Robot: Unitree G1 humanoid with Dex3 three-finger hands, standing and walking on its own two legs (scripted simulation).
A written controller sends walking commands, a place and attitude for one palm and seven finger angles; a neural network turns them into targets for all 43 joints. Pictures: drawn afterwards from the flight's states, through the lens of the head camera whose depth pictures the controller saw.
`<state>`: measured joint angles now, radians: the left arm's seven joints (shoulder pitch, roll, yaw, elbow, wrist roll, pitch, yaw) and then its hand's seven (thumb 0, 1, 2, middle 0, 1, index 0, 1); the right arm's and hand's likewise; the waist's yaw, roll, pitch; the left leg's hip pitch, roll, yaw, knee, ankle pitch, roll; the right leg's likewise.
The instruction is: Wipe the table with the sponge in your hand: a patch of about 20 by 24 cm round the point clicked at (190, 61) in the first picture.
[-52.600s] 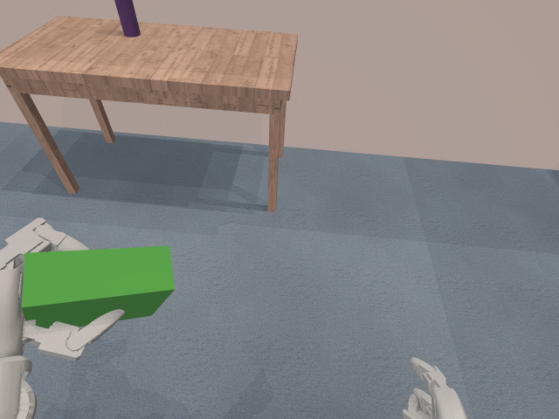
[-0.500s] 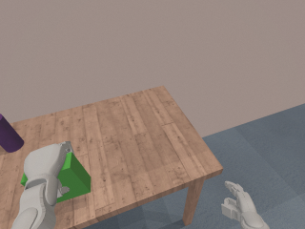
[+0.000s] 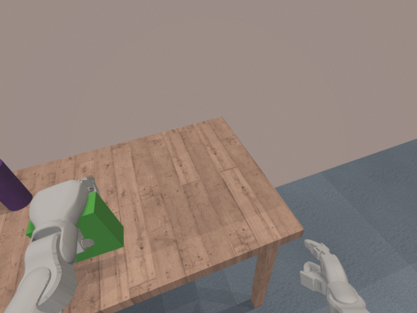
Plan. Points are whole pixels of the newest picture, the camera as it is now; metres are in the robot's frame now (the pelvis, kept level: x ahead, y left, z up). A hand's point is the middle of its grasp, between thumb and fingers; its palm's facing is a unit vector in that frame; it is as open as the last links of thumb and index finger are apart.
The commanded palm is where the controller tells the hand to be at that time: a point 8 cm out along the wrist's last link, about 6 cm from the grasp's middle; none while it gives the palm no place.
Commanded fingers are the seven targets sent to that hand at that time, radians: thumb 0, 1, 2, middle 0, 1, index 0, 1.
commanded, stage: bring the sponge back beside the body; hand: left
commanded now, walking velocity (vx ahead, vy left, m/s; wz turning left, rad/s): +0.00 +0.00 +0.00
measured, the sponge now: (86, 235) +0.23 +0.29 +0.03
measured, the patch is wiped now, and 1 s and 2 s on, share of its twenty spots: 1.00 1.00 1.00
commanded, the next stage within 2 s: step back with the hand held close in 1.68 s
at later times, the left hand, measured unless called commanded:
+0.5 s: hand (72, 223) +0.22 +0.29 +0.09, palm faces +0.06 -0.15 -0.99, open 9.5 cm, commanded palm +0.18 +0.29 +0.16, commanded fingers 0.00 0.10 1.30 -1.20 -1.60 -1.20 -1.60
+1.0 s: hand (61, 232) +0.20 +0.29 +0.10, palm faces +0.09 -0.16 -0.98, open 9.5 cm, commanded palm +0.16 +0.29 +0.17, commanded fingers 0.00 0.10 1.30 -1.20 -1.60 -1.20 -1.60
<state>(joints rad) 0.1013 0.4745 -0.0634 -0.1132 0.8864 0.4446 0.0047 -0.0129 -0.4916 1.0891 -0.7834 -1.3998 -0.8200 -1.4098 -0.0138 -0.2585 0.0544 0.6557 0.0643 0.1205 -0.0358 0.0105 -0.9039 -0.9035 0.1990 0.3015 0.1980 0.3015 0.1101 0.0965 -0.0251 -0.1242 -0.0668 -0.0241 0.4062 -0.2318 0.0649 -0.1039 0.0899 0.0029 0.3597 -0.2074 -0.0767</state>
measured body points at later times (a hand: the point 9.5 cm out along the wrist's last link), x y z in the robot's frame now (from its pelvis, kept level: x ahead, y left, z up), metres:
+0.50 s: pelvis +0.00 +0.01 +0.00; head -0.02 -0.03 +0.45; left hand +0.21 +0.30 +0.14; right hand +0.26 -0.18 -0.07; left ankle -0.01 +0.08 -0.74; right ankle -0.01 -0.07 -0.74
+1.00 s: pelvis -0.01 +0.01 +0.00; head -0.04 -0.02 +0.45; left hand +0.19 +0.30 +0.16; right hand +0.26 -0.17 -0.06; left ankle -0.01 +0.08 -0.74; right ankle -0.01 -0.07 -0.74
